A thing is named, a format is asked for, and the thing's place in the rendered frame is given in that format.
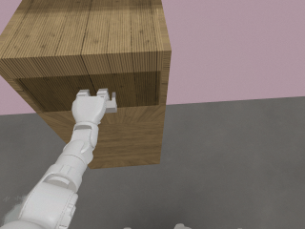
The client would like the drawer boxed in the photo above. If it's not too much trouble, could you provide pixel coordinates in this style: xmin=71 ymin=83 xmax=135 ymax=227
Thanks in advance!
xmin=15 ymin=71 xmax=161 ymax=113

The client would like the robot left forearm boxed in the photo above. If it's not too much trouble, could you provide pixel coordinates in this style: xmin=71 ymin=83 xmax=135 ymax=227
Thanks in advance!
xmin=17 ymin=121 xmax=99 ymax=220

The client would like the handle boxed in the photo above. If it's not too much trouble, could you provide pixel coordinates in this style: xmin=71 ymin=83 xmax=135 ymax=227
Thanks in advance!
xmin=71 ymin=92 xmax=117 ymax=114

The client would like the robot left upper arm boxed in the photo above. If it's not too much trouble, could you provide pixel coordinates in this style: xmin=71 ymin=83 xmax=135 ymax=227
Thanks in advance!
xmin=0 ymin=181 xmax=78 ymax=229

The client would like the cabinet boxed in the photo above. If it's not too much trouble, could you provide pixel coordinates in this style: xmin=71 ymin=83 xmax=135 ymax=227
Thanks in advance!
xmin=0 ymin=0 xmax=172 ymax=170

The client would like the left robot hand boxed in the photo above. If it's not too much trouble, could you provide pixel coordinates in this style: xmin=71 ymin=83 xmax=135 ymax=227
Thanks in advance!
xmin=71 ymin=88 xmax=111 ymax=126

